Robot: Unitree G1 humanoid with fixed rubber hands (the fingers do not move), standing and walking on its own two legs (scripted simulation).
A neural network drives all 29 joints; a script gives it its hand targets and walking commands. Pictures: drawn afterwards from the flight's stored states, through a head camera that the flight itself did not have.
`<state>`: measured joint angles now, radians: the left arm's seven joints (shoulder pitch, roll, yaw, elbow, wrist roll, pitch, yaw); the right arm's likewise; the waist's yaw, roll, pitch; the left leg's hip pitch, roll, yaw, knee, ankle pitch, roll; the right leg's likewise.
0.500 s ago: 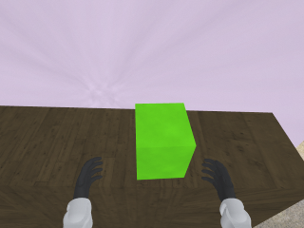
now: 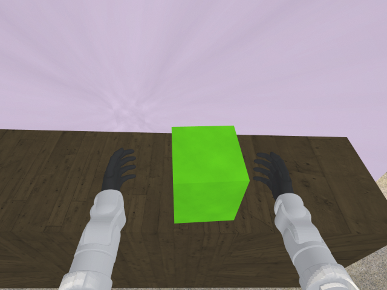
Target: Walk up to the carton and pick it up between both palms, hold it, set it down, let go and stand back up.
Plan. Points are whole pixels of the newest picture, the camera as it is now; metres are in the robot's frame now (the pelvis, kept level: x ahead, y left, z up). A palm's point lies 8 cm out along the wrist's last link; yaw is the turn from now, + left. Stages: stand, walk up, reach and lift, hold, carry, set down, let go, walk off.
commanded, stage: reach and lift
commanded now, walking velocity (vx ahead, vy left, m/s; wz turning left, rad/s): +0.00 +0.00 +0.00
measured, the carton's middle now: (203, 175) +0.42 -0.01 -0.03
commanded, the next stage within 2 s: none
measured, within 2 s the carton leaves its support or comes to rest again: neither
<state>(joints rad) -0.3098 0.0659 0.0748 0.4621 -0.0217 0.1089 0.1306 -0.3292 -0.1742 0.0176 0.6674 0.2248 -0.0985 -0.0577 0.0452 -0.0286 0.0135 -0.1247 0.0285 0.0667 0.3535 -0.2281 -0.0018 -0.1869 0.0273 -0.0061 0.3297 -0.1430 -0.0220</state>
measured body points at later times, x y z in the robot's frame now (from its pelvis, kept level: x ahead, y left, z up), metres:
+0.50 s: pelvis +0.00 -0.01 +0.00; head +0.03 +0.00 +0.45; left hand +0.41 +0.20 +0.09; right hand +0.44 -0.15 +0.09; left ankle -0.03 +0.12 -0.75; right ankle +0.02 -0.11 -0.75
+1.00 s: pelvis +0.00 -0.01 -0.01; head +0.04 +0.01 +0.44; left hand +0.44 +0.20 +0.09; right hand +0.47 -0.15 +0.10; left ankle -0.03 +0.12 -0.75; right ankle +0.02 -0.11 -0.75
